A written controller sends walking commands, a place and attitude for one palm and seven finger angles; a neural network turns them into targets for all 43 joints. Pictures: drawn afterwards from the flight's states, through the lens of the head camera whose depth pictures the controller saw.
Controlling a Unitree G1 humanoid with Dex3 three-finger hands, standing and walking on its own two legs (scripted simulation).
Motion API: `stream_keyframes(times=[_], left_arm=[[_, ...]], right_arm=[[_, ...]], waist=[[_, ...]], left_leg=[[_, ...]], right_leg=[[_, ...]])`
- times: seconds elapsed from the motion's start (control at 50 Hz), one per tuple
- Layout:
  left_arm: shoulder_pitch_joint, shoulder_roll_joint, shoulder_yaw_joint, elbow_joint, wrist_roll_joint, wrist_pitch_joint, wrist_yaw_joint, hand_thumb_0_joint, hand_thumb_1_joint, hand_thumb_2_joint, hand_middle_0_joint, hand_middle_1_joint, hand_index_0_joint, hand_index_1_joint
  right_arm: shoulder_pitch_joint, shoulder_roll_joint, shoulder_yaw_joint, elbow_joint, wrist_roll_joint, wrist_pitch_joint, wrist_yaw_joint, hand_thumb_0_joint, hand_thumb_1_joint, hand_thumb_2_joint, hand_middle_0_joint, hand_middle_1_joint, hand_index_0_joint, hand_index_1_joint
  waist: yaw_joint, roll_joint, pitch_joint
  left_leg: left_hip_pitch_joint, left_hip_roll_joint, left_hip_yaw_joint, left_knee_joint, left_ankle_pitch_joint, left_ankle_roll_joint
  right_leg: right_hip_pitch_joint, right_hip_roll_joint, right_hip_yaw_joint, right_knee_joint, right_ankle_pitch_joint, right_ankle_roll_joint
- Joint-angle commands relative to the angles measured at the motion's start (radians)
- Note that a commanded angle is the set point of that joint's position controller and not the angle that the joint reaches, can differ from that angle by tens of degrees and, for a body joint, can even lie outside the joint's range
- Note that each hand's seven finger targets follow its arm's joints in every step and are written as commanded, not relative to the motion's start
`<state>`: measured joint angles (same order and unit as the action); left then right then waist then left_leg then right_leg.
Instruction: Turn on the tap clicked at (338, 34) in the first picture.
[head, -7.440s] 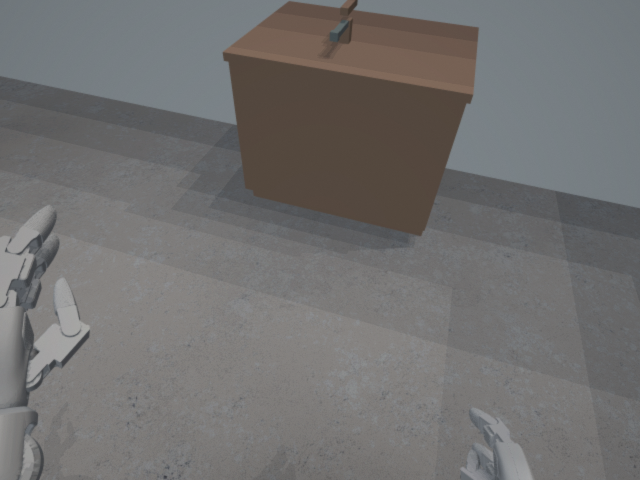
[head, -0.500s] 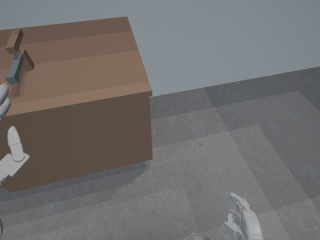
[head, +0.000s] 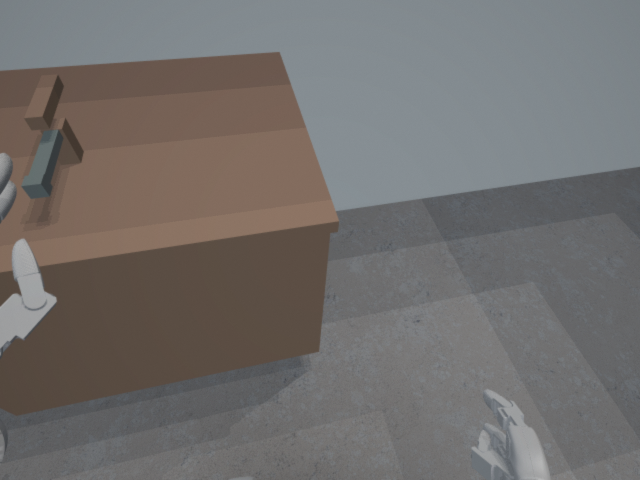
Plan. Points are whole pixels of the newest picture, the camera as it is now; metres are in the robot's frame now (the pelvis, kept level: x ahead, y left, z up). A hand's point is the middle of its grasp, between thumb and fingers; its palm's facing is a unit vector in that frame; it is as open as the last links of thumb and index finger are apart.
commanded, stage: come to a stop and stand still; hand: left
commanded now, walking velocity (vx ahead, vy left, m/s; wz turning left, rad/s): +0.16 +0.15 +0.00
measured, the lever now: (37, 186) +0.51 +0.48 +0.02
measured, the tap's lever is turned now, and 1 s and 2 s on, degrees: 0 0 0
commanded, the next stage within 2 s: look again from close up in 1.56 s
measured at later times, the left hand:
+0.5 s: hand (60, 274) +0.26 +0.25 +0.17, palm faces +0.35 -0.84 -0.41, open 7.4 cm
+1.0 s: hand (74, 298) +0.24 +0.24 +0.16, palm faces +0.22 -0.88 -0.42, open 7.4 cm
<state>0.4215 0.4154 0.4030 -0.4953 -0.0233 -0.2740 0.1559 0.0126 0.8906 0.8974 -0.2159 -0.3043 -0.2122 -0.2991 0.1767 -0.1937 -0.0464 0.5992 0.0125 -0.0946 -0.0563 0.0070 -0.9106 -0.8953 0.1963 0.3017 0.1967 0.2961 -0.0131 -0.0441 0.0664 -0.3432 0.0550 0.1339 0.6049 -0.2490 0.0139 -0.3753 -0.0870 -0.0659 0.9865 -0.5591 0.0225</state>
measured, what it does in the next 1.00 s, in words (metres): steps on the spot: right foot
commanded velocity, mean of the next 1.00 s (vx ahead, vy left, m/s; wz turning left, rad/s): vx -0.01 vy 0.00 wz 0.00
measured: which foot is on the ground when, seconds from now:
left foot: down 0.00-1.00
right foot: up 0.00-0.14, down 0.16-1.00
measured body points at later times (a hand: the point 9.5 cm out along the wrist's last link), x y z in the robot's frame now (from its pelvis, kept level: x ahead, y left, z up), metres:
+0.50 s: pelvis +0.04 +0.02 +0.01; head +0.06 +0.03 +0.46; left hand +0.24 +0.30 +0.20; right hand +0.20 -0.22 -0.07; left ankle +0.03 +0.13 -0.72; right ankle +0.03 -0.08 -0.72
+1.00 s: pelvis +0.00 +0.02 +0.02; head +0.04 +0.03 +0.46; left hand +0.22 +0.29 +0.18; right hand +0.15 -0.22 -0.06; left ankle +0.04 +0.13 -0.72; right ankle +0.03 -0.08 -0.72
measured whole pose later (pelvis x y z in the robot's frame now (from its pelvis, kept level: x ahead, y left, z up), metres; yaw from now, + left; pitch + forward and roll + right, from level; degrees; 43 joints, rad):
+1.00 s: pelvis +0.00 +0.02 +0.02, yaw -3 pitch +0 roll +0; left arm 0.45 0.37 0.32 -0.45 -0.03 -0.23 0.07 0.01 0.90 0.90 -0.21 -0.30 -0.20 -0.30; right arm 0.24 -0.22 0.01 0.58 0.01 -0.15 -0.01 0.01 -0.91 -0.89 0.20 0.30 0.20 0.30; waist -0.01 -0.02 0.08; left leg -0.24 0.03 0.08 0.45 -0.20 0.01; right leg -0.25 0.02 -0.05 0.42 -0.17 -0.03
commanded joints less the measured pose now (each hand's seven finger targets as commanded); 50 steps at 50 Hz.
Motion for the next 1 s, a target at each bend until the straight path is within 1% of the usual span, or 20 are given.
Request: stream_keyframes(times=[0.0, 0.1, 0.12, 0.18, 0.22, 0.28, 0.32, 0.36, 0.4, 0.48, 0.6, 0.7, 0.72, 0.74, 0.76, 0.78, 0.84, 0.92, 0.94, 0.98], left_arm=[[0.037, 0.104, 0.071, -0.269, -0.017, -0.051, 0.008, 0.000, 0.900, 0.900, -0.200, -0.300, -0.200, -0.300], [0.035, 0.127, 0.088, -0.201, -0.021, -0.003, 0.019, 0.000, 0.900, 0.900, -0.200, -0.300, -0.200, -0.300], [0.018, 0.138, 0.097, -0.183, -0.017, 0.002, 0.022, 0.000, 0.900, 0.900, -0.200, -0.300, -0.200, -0.300], [-0.022, 0.110, 0.062, -0.111, -0.032, 0.031, 0.013, 0.000, 0.900, 0.900, -0.200, -0.300, -0.200, -0.300], [-0.066, 0.116, 0.059, -0.136, -0.021, 0.026, 0.019, 0.000, 0.900, 0.900, -0.200, -0.300, -0.200, -0.300], [-0.043, 0.114, 0.059, -0.160, -0.004, 0.017, 0.026, 0.000, 0.900, 0.900, -0.200, -0.300, -0.200, -0.300], [-0.019, 0.115, 0.055, -0.200, -0.006, 0.016, 0.028, 0.000, 0.900, 0.900, -0.200, -0.300, -0.200, -0.300], [0.001, 0.117, 0.049, -0.252, -0.013, 0.010, 0.024, 0.000, 0.900, 0.900, -0.200, -0.300, -0.200, -0.300], [0.038, 0.123, 0.056, -0.257, -0.011, 0.006, 0.018, 0.000, 0.900, 0.900, -0.200, -0.300, -0.200, -0.300], [0.038, 0.118, 0.063, -0.236, -0.008, -0.007, 0.017, 0.000, 0.900, 0.900, -0.200, -0.300, -0.200, -0.300], [0.044, 0.085, 0.034, -0.151, -0.024, 0.018, 0.015, 0.000, 0.900, 0.900, -0.200, -0.300, -0.200, -0.300], [-0.013, 0.097, 0.024, -0.160, -0.022, 0.029, 0.018, 0.000, 0.900, 0.900, -0.200, -0.300, -0.200, -0.300], [-1.021, 0.883, 0.609, -0.344, 0.117, -0.052, 0.004, 0.000, 0.900, 0.900, -0.200, -0.300, -0.200, -0.300], [-0.946, 0.610, 0.424, -0.038, 0.047, -0.032, -0.029, 0.000, 0.900, 0.900, -0.200, -0.300, -0.200, -0.300], [-0.568, 0.260, 0.162, 0.249, 0.022, -0.012, -0.059, 0.000, 0.900, 0.900, -0.200, -0.300, -0.200, -0.300], [-0.301, 0.111, 0.046, 0.268, -0.012, -0.006, -0.073, 0.000, 0.900, 0.900, -0.200, -0.300, -0.200, -0.300], [-0.043, 0.027, -0.064, -0.014, -0.033, -0.008, -0.081, 0.000, 0.900, 0.900, -0.200, -0.300, -0.200, -0.300], [0.024, 0.182, 0.093, -0.143, -0.020, -0.004, -0.051, 0.000, 0.900, 0.900, -0.200, -0.300, -0.200, -0.300], [-0.012, 0.255, 0.170, -0.174, -0.021, -0.006, -0.042, 0.000, 0.900, 0.900, -0.200, -0.300, -0.200, -0.300], [-0.046, 0.203, 0.149, -0.173, -0.027, -0.014, -0.044, 0.000, 0.900, 0.900, -0.200, -0.300, -0.200, -0.300]], right_arm=[[-0.026, -0.120, -0.026, -0.121, 0.006, -0.069, 0.012, 0.000, -0.900, -0.900, 0.200, 0.300, 0.200, 0.300], [-0.032, -0.113, 0.013, -0.119, 0.000, -0.067, -0.004, 0.000, -0.900, -0.900, 0.200, 0.300, 0.200, 0.300], [-0.041, -0.107, 0.018, -0.121, -0.001, -0.061, -0.009, 0.000, -0.900, -0.900, 0.200, 0.300, 0.200, 0.300], [-0.022, -0.097, 0.015, -0.122, -0.003, -0.050, 0.002, 0.000, -0.900, -0.900, 0.200, 0.300, 0.200, 0.300], [-0.045, -0.083, 0.035, -0.116, -0.004, -0.043, 0.007, 0.000, -0.900, -0.900, 0.200, 0.300, 0.200, 0.300], [-0.071, -0.073, 0.048, -0.120, -0.012, -0.033, -0.012, 0.000, -0.900, -0.900, 0.200, 0.300, 0.200, 0.300], [-0.056, -0.086, 0.034, -0.129, -0.017, -0.021, -0.017, 0.000, -0.900, -0.900, 0.200, 0.300, 0.200, 0.300], [-0.055, -0.121, 0.013, -0.157, -0.009, -0.019, -0.017, 0.000, -0.900, -0.900, 0.200, 0.300, 0.200, 0.300], [-0.058, -0.109, 0.028, -0.163, -0.020, -0.014, -0.015, 0.000, -0.900, -0.900, 0.200, 0.300, 0.200, 0.300], [-0.031, -0.117, 0.017, -0.152, -0.023, -0.034, -0.011, 0.000, -0.900, -0.900, 0.200, 0.300, 0.200, 0.300], [-0.038, -0.125, 0.017, -0.151, -0.009, -0.031, -0.014, 0.000, -0.900, -0.900, 0.200, 0.300, 0.200, 0.300], [-0.055, -0.121, 0.026, -0.146, -0.016, -0.029, -0.025, 0.000, -0.900, -0.900, 0.200, 0.300, 0.200, 0.300], [0.109, -0.144, -0.026, -0.125, -0.052, -0.080, -0.019, 0.000, -0.900, -0.900, 0.200, 0.300, 0.200, 0.300], [0.029, -0.073, -0.005, -0.065, -0.007, -0.086, -0.009, 0.000, -0.900, -0.900, 0.200, 0.300, 0.200, 0.300], [0.008, -0.095, -0.005, -0.090, -0.015, -0.113, 0.004, 0.000, -0.900, -0.900, 0.200, 0.300, 0.200, 0.300], [0.000, -0.109, -0.007, -0.128, 0.009, -0.109, 0.016, 0.000, -0.900, -0.900, 0.200, 0.300, 0.200, 0.300], [-0.019, -0.121, -0.007, -0.165, 0.019, -0.107, 0.065, 0.000, -0.900, -0.900, 0.200, 0.300, 0.200, 0.300], [-0.036, -0.132, 0.011, -0.187, 0.001, -0.106, 0.043, 0.000, -0.900, -0.900, 0.200, 0.300, 0.200, 0.300], [-0.039, -0.139, 0.014, -0.187, -0.002, -0.104, 0.033, 0.000, -0.900, -0.900, 0.200, 0.300, 0.200, 0.300], [-0.043, -0.132, 0.019, -0.198, -0.006, -0.108, 0.018, 0.000, -0.900, -0.900, 0.200, 0.300, 0.200, 0.300]], waist=[[0.011, 0.291, -0.176], [0.016, 0.172, -0.178], [0.015, 0.119, -0.182], [0.000, -0.194, -0.143], [0.006, -0.153, -0.159], [0.015, -0.081, -0.199], [0.011, -0.013, -0.239], [0.027, 0.144, -0.236], [0.018, 0.268, -0.186], [0.017, 0.254, -0.202], [0.011, 0.095, -0.204], [0.015, 0.084, -0.168], [0.060, -0.171, 0.035], [0.030, -0.061, -0.087], [0.042, -0.027, -0.153], [0.059, 0.069, -0.162], [0.068, 0.071, -0.204], [0.055, -0.052, -0.139], [0.050, -0.029, -0.132], [0.041, 0.050, -0.128]], left_leg=[[0.174, 0.200, -0.219, -0.243, 0.286, 0.175], [0.062, 0.178, -0.162, -0.168, 0.177, 0.083], [0.029, 0.151, -0.135, -0.120, 0.115, 0.052], [-0.040, -0.038, -0.059, 0.142, -0.143, -0.043], [-0.082, -0.025, -0.125, 0.214, -0.217, -0.038], [-0.005, -0.041, -0.080, -0.026, -0.084, -0.033], [0.123, -0.026, -0.081, -0.184, 0.189, -0.026], [0.189, 0.110, -0.191, -0.206, 0.424, 0.005], [0.160, 0.162, -0.276, -0.238, 0.564, 0.039], [0.201, 0.169, -0.220, -0.204, 0.602, 0.027], [0.059, 0.070, -0.151, -0.176, 0.232, -0.020], [0.063, 0.044, -0.148, -0.200, 0.106, -0.014], [-0.044, 0.006, -0.065, -0.008, 0.088, -0.002], [0.056, -0.043, -0.092, -0.044, 0.043, -0.006], [0.131, -0.050, -0.113, -0.087, 0.023, -0.013], [0.137, -0.046, -0.084, -0.129, 0.030, -0.005], [0.133, -0.008, -0.121, -0.209, 0.091, 0.019], [0.092, -0.007, -0.135, -0.230, -0.067, 0.014], [0.103, -0.010, -0.140, -0.240, -0.062, 0.008], [0.111, 0.009, -0.155, -0.266, -0.066, 0.018]], right_leg=[[-0.073, 0.014, -0.038, -0.078, 0.083, 0.002], [0.197, 0.059, -0.058, -0.492, 0.279, 0.002], [0.251, 0.029, -0.004, -0.562, 0.384, -0.010], [0.191, -0.231, 0.394, -0.674, 0.632, -0.148], [0.268, -0.260, 0.316, -0.633, 0.824, -0.185], [0.351, -0.154, 0.142, -0.532, 0.970, -0.125], [0.342, -0.089, 0.089, -0.477, 0.861, -0.071], [0.241, -0.011, 0.065, -0.460, 0.521, -0.034], [0.181, 0.046, 0.021, -0.419, 0.351, -0.017], [0.180, 0.058, 0.020, -0.479, 0.293, -0.023], [0.296, 0.011, 0.100, -0.553, 0.616, -0.040], [0.238, 0.009, 0.127, -0.608, 0.502, -0.039], [0.079, -0.016, 0.198, -0.761, 0.631, 0.063], [0.122, -0.133, 0.252, -0.712, 0.611, -0.120], [0.137, -0.126, 0.319, -0.657, 0.697, -0.127], [0.203, -0.091, 0.248, -0.653, 0.623, -0.056], [0.288, -0.035, 0.160, -0.643, 0.445, -0.006], [0.186, -0.001, 0.141, -0.717, 0.174, -0.040], [0.162, 0.005, 0.135, -0.714, 0.152, -0.048], [0.151, 0.023, 0.121, -0.680, 0.177, -0.049]])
